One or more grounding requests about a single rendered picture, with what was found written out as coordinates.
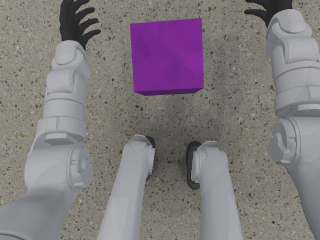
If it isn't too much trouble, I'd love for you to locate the right robot forearm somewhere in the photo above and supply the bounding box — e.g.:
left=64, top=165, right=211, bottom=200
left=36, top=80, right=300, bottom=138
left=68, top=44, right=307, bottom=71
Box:
left=265, top=9, right=320, bottom=119

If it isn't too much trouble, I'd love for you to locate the left robot forearm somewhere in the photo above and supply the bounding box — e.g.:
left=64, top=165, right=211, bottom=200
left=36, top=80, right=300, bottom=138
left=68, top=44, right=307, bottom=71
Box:
left=24, top=40, right=92, bottom=186

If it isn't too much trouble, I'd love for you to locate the robot right hand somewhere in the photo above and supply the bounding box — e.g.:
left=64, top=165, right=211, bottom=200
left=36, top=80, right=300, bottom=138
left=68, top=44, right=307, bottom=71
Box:
left=244, top=0, right=293, bottom=28

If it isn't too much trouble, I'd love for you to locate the robot left upper arm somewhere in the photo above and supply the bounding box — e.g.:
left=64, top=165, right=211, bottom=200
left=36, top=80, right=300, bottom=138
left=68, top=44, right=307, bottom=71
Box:
left=0, top=144, right=94, bottom=240

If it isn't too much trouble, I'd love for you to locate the left robot foot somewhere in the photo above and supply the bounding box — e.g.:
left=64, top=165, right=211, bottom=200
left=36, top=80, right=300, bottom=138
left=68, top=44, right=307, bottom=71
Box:
left=145, top=136, right=155, bottom=182

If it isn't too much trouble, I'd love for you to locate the robot right upper arm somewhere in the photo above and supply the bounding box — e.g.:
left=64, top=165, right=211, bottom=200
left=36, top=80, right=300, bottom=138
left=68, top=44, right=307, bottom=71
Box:
left=268, top=116, right=320, bottom=240

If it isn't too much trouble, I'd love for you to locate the carton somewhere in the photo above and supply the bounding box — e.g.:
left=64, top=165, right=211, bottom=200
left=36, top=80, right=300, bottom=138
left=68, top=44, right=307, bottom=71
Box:
left=130, top=18, right=204, bottom=96

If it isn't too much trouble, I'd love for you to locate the robot left hand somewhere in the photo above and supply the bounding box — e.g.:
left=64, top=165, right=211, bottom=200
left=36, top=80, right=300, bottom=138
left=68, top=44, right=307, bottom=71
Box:
left=59, top=0, right=101, bottom=51

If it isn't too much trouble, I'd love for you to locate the left robot shin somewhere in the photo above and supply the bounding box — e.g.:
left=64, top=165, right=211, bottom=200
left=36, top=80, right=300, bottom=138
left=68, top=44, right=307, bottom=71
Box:
left=121, top=134, right=151, bottom=158

